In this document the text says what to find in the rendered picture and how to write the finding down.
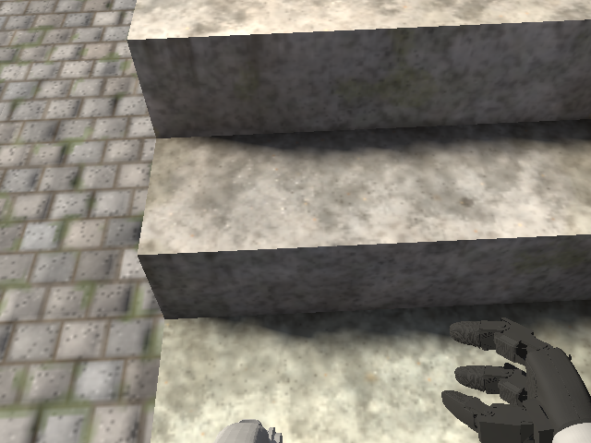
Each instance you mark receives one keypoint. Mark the right robot forearm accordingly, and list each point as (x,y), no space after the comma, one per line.
(580,433)

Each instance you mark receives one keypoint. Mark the robot left thigh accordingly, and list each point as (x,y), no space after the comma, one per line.
(248,433)

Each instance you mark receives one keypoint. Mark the right robot hand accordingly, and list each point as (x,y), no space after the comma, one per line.
(545,399)

